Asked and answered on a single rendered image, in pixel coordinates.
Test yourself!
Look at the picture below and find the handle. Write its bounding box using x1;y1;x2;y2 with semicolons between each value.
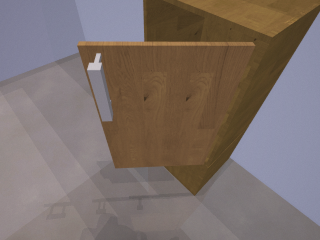
87;53;113;122

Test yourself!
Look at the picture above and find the cupboard door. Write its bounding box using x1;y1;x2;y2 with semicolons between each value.
77;41;255;169

